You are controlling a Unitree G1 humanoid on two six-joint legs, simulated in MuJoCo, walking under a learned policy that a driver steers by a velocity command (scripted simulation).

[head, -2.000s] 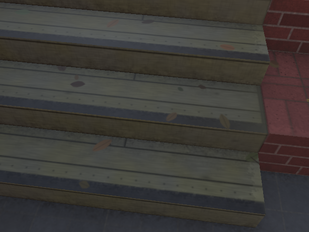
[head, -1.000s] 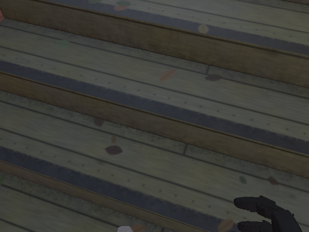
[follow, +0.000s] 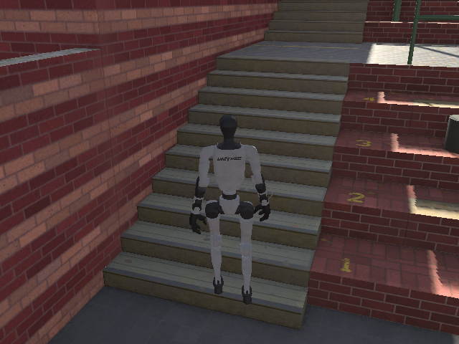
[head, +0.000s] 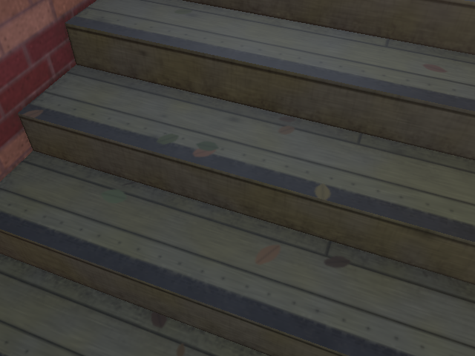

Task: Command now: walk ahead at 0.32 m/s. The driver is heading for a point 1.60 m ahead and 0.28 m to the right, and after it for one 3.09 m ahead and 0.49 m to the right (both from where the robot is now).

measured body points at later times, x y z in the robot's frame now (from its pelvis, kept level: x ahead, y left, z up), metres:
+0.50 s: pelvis +0.20 +0.02 +0.04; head +0.22 +0.03 +0.49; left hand +0.43 +0.16 -0.04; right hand +0.13 -0.18 -0.11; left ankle +0.09 +0.11 -0.70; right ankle +0.31 -0.06 -0.60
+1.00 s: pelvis +0.33 +0.06 +0.14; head +0.32 +0.07 +0.59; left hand +0.37 +0.32 -0.01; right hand +0.41 -0.19 +0.01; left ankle +0.35 +0.17 -0.59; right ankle +0.31 -0.06 -0.58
